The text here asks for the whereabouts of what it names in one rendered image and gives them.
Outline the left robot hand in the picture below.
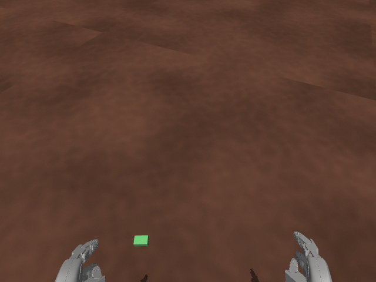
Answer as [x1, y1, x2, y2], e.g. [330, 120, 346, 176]
[55, 239, 105, 282]

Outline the right robot hand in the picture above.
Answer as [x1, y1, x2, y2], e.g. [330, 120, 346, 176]
[285, 231, 332, 282]

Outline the small box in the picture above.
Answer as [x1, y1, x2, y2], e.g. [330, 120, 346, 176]
[133, 235, 149, 247]

